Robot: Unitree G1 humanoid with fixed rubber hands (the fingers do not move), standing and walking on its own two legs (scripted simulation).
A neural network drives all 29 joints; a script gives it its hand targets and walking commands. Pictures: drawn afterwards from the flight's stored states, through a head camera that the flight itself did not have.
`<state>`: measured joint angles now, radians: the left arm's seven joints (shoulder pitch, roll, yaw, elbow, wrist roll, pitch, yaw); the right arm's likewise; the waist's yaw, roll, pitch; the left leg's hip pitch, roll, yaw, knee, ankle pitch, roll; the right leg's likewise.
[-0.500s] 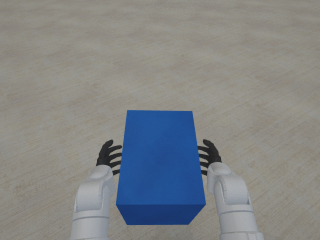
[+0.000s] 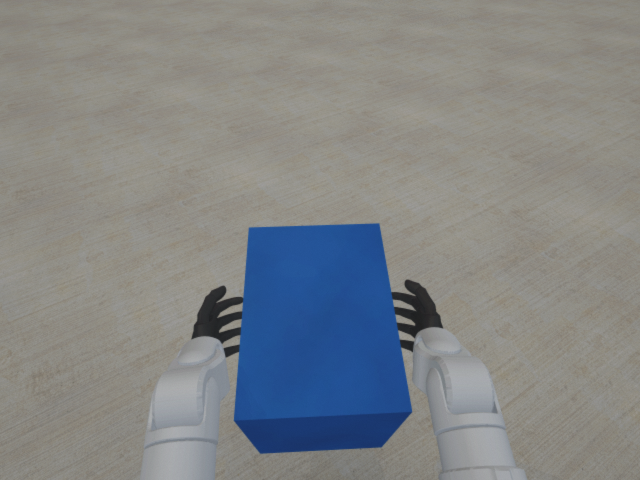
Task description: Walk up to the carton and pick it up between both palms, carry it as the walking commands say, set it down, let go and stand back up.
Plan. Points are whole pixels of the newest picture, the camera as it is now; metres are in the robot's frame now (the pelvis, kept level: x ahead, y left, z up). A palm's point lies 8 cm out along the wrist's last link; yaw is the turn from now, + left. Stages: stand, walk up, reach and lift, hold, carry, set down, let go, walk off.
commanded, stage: hold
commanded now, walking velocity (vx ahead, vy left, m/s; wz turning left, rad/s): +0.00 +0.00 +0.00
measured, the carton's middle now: (317, 342) +0.33 +0.01 -0.02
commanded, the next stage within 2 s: set down in 0.16 s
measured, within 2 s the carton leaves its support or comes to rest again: neither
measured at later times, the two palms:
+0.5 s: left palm (214, 343) +0.31 +0.14 +0.02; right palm (416, 345) +0.30 -0.12 +0.01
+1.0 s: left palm (222, 358) +0.33 +0.15 -0.06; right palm (400, 362) +0.32 -0.11 -0.07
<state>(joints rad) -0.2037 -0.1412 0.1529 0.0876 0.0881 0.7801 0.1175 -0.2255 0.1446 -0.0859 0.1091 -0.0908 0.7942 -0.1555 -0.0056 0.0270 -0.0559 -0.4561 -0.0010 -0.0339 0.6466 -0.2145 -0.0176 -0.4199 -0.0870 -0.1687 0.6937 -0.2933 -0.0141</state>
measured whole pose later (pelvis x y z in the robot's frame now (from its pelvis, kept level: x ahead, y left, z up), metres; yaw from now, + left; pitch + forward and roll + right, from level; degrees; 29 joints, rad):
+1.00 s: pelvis +0.02 +0.03 -0.01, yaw +0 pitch +8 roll -1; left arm -0.37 -0.17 0.29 0.63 0.23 0.21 0.08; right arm -0.32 0.17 -0.27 0.57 -0.21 0.22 -0.11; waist -0.01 0.02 0.07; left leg -0.61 -0.02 -0.03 0.74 -0.27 0.02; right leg -0.55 -0.06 -0.09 0.73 -0.32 -0.01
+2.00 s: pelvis -0.03 +0.03 -0.11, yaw -2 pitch +26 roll -2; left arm -0.74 -0.01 0.11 0.70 0.03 -0.05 0.27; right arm -0.69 -0.02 -0.10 0.74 0.09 -0.07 -0.29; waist -0.01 0.02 0.28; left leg -1.33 -0.01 -0.03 1.25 -0.37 0.01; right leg -1.29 -0.05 -0.06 1.26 -0.43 -0.01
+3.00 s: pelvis -0.08 +0.03 -0.27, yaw -3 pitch +23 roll -2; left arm -1.35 0.17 0.15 0.96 -0.07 0.16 0.27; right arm -1.27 -0.16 -0.12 0.91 0.18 0.17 -0.32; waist -0.01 0.02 0.52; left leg -1.80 -0.01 -0.03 1.86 -0.47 0.02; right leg -1.74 -0.05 -0.04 1.87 -0.53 -0.01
